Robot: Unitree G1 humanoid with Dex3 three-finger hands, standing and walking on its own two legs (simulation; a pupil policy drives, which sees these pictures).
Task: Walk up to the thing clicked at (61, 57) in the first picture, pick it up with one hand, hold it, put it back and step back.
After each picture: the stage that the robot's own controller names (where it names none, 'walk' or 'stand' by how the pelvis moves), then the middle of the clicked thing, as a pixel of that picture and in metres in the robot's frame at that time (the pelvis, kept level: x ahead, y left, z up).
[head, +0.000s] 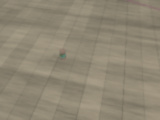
stand; (62, 54) +1.25 +0.25 -0.72
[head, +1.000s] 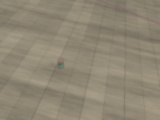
walk; (60, 63) +1.13 +0.16 -0.71
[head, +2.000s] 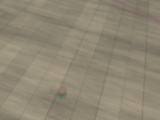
walk; (62, 93) +0.67 +0.15 -0.70
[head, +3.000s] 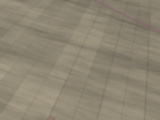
stand; out of the picture +0.44 +0.20 -0.71
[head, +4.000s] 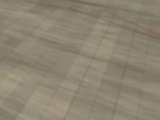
stand; out of the picture +0.39 +0.18 -0.71
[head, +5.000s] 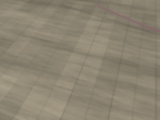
stand; out of the picture +0.38 +0.19 -0.72
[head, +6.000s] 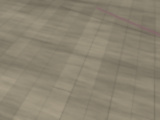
stand; out of the picture +0.38 +0.20 -0.72
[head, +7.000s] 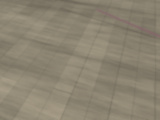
stand; out of the picture +0.37 +0.20 -0.72
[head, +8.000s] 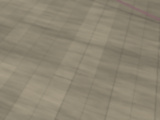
go down; out of the picture +0.38 +0.19 -0.71
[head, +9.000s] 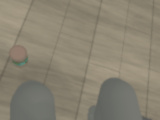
go down; (19, 57) +0.46 +0.22 -0.29
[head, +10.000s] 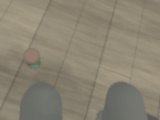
close in; (32, 59) +0.46 +0.20 -0.29
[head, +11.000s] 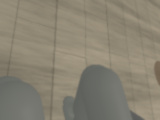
close in; out of the picture +0.45 +0.24 -0.22
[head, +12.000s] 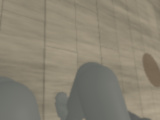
close; out of the picture +0.44 +0.25 -0.23
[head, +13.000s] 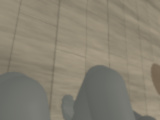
lift; out of the picture +0.39 +0.24 -0.23
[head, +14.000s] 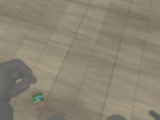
close; (38, 100) +0.42 +0.29 -0.54
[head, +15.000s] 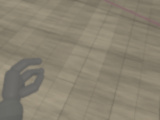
go down; out of the picture +0.39 +0.28 -0.70
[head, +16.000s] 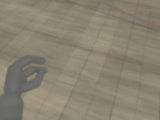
hold; out of the picture +0.38 +0.27 -0.70
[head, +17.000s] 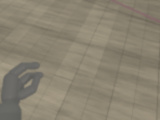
stand; out of the picture +0.39 +0.28 -0.70
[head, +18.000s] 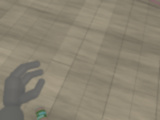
stand; (41, 116) +0.40 +0.27 -0.65
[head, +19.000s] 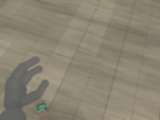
stand; (42, 109) +0.41 +0.27 -0.61
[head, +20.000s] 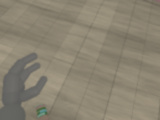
stand; (42, 113) +0.41 +0.27 -0.62
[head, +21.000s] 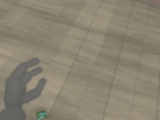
stand; (41, 117) +0.39 +0.28 -0.65
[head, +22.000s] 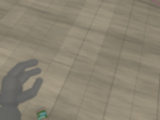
stand; (42, 116) +0.39 +0.27 -0.65
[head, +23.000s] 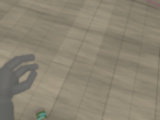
stand; (42, 117) +0.39 +0.27 -0.66
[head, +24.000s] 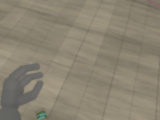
stand; (42, 117) +0.40 +0.28 -0.66
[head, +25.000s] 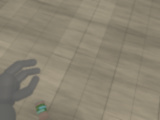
stand; (41, 110) +0.40 +0.27 -0.62
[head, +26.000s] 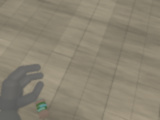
close; (42, 108) +0.41 +0.27 -0.61
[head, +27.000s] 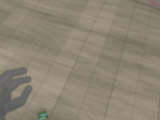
stand; (43, 117) +0.40 +0.27 -0.64
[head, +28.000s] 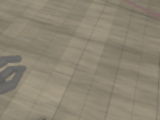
stand; out of the picture +0.38 +0.27 -0.68
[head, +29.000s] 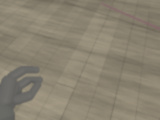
close; out of the picture +0.37 +0.28 -0.71
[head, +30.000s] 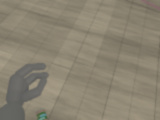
stand; (42, 118) +0.40 +0.27 -0.67
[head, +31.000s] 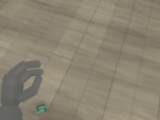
close; (41, 110) +0.40 +0.27 -0.62
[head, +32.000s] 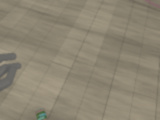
stand; (41, 117) +0.39 +0.27 -0.66
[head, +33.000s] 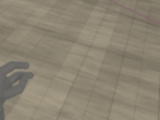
stand; out of the picture +0.38 +0.27 -0.69
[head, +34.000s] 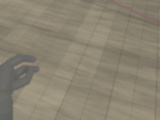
close; out of the picture +0.39 +0.27 -0.70
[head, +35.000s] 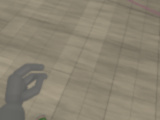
close; out of the picture +0.39 +0.28 -0.68
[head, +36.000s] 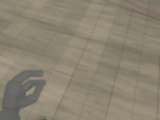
close; out of the picture +0.39 +0.27 -0.67
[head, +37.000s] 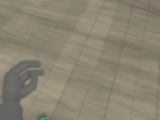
close; out of the picture +0.39 +0.27 -0.67
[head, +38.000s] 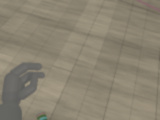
close; out of the picture +0.39 +0.28 -0.67
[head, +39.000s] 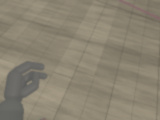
close; out of the picture +0.38 +0.27 -0.69
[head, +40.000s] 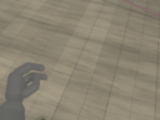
close; out of the picture +0.39 +0.28 -0.69
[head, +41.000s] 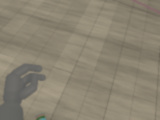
close; out of the picture +0.39 +0.28 -0.68
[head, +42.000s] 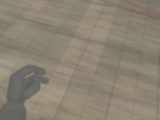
close; out of the picture +0.37 +0.29 -0.69
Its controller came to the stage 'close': yes
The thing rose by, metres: 0.06
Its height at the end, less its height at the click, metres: -0.02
